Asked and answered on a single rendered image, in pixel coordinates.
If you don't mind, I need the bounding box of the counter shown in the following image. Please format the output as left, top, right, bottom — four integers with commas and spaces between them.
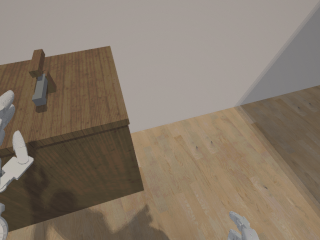
0, 46, 144, 232

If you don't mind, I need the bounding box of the right robot hand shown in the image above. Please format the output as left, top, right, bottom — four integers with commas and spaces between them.
227, 211, 260, 240

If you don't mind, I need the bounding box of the left robot hand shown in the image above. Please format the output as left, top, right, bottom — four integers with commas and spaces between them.
0, 90, 34, 193

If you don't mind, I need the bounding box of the tap lever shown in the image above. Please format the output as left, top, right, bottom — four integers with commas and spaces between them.
32, 73, 48, 106

